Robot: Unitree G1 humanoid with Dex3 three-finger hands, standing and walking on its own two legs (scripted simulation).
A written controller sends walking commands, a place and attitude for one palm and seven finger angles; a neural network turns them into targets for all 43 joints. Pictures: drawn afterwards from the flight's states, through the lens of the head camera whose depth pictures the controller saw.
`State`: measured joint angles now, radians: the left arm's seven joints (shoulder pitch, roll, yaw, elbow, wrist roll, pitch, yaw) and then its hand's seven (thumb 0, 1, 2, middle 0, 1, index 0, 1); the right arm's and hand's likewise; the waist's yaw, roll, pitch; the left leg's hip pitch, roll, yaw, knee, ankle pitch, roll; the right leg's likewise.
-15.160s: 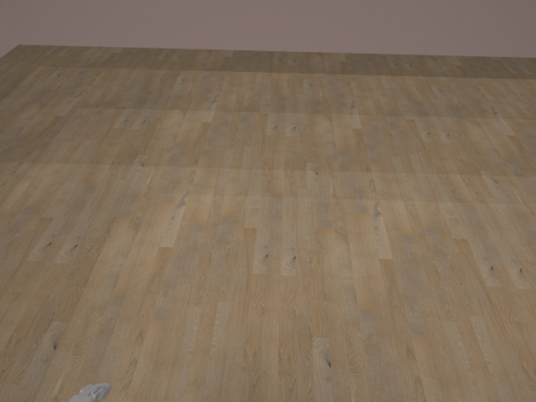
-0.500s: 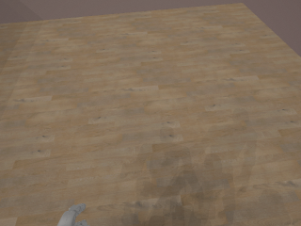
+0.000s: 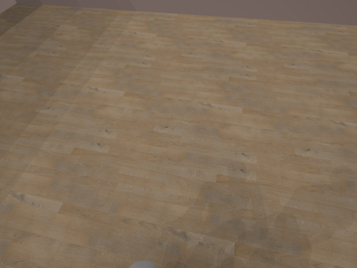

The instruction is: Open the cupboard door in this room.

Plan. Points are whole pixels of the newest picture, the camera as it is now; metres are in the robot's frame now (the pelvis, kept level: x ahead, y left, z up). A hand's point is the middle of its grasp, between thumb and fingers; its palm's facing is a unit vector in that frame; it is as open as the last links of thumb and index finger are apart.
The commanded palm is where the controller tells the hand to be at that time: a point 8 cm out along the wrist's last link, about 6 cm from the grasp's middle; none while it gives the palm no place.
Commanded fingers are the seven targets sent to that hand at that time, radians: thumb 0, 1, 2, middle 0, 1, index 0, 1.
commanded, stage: turn or walk to find it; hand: left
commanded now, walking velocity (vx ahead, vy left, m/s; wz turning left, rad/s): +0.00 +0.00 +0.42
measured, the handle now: out of the picture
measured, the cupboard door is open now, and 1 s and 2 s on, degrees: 0 0 0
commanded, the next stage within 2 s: none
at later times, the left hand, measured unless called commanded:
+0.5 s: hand out of the picture +0.05 +0.25 -0.16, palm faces +0.19 -0.95 -0.24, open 7.4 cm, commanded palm none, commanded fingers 0.00 0.90 0.90 -0.20 -0.30 -0.20 -0.30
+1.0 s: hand out of the picture -0.08 +0.19 -0.15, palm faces +0.43 -0.86 -0.26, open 7.4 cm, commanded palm none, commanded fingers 0.00 0.90 0.90 -0.20 -0.30 -0.20 -0.30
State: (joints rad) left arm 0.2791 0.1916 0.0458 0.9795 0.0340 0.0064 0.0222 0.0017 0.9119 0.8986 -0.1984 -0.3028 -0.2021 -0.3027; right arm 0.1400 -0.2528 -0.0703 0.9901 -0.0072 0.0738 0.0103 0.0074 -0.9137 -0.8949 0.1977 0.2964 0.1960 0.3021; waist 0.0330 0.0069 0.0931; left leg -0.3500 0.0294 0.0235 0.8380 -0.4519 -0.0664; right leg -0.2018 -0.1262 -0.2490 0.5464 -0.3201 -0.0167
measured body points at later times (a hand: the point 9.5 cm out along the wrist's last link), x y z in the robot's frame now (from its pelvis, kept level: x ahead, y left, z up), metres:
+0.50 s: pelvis -0.02 +0.03 +0.01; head +0.01 +0.05 +0.45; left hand +0.04 +0.30 -0.14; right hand +0.07 -0.20 -0.14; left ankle -0.02 +0.12 -0.74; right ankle -0.01 -0.12 -0.68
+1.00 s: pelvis -0.05 -0.01 +0.00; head +0.00 -0.02 +0.45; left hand -0.10 +0.23 -0.13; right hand +0.10 -0.23 -0.16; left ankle -0.14 +0.13 -0.67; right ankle -0.01 -0.11 -0.74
